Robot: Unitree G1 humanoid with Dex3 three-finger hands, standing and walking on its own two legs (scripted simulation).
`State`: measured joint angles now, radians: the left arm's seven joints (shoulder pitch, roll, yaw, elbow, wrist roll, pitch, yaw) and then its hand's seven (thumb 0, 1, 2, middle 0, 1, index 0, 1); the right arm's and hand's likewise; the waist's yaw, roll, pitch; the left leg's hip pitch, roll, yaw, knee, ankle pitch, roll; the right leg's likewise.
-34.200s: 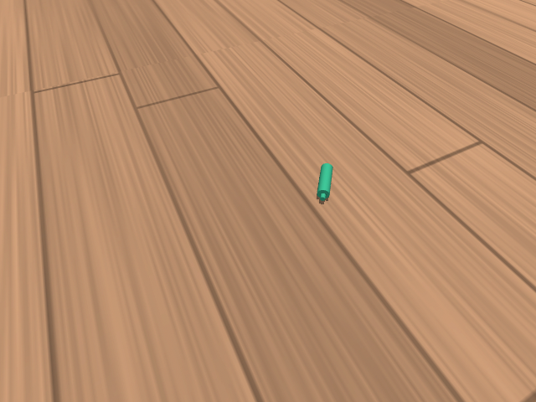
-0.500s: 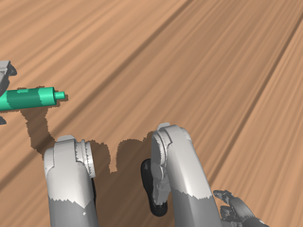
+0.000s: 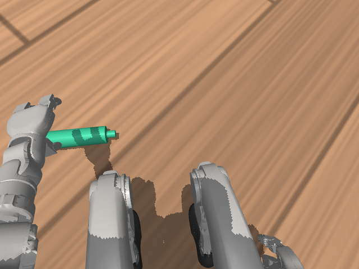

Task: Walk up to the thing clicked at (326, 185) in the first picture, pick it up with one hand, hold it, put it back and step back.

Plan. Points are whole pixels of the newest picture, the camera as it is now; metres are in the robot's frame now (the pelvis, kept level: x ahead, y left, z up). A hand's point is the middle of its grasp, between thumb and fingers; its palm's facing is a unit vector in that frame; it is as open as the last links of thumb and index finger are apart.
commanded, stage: home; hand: left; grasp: from above
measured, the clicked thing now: (82, 136) +0.48 +0.29 -0.38
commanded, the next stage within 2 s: none
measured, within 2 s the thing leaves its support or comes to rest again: neither
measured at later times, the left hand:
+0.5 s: hand out of the picture +0.26 +0.24 +0.09, palm faces -0.06 -0.88 -0.47, open 7.4 cm
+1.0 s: hand out of the picture +0.22 +0.20 +0.26, palm faces +0.19 -0.96 -0.20, open 7.4 cm
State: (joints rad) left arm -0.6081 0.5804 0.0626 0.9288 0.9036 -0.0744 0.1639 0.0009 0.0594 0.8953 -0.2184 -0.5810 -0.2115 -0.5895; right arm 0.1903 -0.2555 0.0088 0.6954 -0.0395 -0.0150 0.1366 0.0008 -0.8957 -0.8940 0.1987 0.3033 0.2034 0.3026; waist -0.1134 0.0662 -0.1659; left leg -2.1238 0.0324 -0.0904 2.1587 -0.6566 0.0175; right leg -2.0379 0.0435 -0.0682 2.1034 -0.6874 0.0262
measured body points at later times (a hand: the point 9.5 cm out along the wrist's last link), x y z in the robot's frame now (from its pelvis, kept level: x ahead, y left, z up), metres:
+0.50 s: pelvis +0.03 +0.00 +0.19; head +0.13 +0.04 +0.62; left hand +0.26 +0.28 +0.12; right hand +0.26 -0.21 +0.11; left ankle +0.08 +0.12 -0.37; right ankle +0.09 -0.12 -0.37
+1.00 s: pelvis +0.09 +0.01 +0.31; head +0.10 +0.01 +0.76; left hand +0.21 +0.26 +0.28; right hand +0.26 -0.22 +0.24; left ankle +0.08 +0.12 -0.37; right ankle +0.09 -0.12 -0.37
